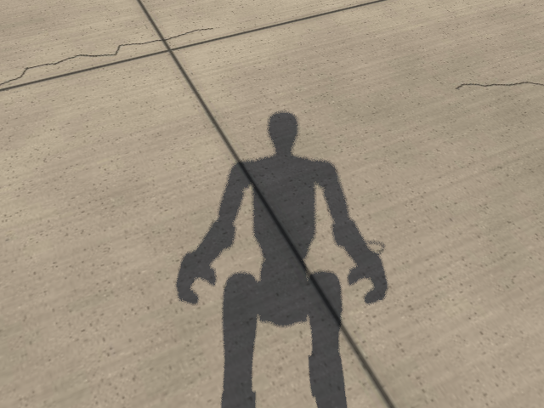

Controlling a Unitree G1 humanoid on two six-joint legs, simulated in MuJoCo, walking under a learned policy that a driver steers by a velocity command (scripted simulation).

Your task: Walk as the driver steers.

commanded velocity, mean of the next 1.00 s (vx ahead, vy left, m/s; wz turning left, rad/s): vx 0.50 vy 0.00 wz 0.23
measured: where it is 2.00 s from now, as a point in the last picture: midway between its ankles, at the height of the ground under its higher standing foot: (210, 272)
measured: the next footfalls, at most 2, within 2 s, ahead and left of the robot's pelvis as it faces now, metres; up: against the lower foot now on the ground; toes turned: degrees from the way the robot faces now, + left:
right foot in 0.36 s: +0.35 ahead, -0.14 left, +0.00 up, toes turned -1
left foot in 0.90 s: +0.60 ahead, +0.14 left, +0.00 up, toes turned +18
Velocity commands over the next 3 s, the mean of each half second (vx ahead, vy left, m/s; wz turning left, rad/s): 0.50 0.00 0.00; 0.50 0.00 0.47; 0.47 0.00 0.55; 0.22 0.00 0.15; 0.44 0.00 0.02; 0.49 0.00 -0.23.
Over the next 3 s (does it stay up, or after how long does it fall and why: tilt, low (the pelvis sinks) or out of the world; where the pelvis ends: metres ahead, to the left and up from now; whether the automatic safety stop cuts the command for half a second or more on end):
stays up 1.25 0.47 0.00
